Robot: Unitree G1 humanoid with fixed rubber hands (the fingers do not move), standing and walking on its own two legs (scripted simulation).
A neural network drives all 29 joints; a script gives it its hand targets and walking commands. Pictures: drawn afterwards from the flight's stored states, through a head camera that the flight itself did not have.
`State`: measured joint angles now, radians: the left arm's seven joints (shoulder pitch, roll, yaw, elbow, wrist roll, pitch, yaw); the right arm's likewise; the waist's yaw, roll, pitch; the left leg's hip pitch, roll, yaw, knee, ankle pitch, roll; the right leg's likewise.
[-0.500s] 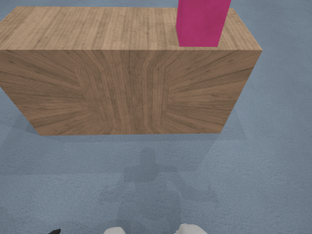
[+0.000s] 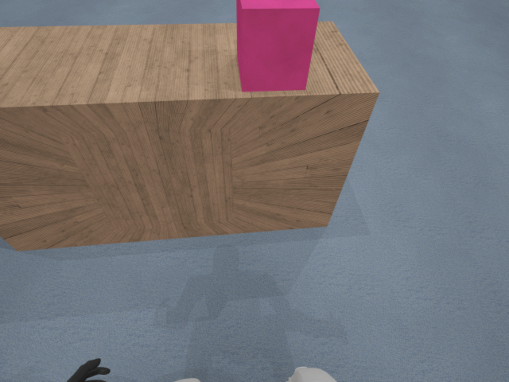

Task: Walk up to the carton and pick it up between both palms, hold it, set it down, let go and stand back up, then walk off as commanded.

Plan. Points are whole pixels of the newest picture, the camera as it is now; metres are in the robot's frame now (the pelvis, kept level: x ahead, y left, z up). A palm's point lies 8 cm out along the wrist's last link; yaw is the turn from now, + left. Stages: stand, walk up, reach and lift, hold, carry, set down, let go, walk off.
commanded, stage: walk up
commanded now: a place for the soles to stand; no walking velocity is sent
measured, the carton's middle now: (271, 36) +0.96 -0.02 +0.08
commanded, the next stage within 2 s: none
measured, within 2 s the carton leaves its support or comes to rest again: neither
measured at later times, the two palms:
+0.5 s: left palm (101, 368) +0.16 +0.27 -0.10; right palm out of the picture +0.09 -0.39 -0.06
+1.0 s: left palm (127, 344) +0.19 +0.24 -0.10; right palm out of the picture +0.17 -0.42 -0.08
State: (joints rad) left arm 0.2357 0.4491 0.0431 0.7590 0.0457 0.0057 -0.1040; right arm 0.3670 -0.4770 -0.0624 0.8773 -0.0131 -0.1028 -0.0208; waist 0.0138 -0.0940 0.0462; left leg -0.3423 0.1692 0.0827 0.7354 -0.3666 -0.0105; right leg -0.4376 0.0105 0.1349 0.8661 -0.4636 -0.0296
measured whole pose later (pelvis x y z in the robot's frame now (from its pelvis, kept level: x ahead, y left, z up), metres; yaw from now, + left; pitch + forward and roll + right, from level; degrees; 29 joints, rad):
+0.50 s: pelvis +0.07 -0.04 +0.01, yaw -2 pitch -2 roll +1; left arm 0.28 0.44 0.04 0.77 0.05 0.00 -0.07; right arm 0.35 -0.45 -0.06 0.89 -0.01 -0.11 -0.03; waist 0.01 -0.08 0.05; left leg -0.39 0.11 0.06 0.70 -0.29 0.02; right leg -0.45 0.05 0.12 1.00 -0.47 -0.03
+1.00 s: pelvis +0.14 -0.08 +0.00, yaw -3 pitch -1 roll +0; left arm 0.36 0.43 0.05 0.78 0.05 0.00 -0.05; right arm 0.31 -0.46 -0.06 0.89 -0.01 -0.11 -0.03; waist 0.01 -0.03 0.05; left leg -0.45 0.07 0.04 0.72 -0.22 -0.01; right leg -0.37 0.04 0.10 0.87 -0.44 -0.01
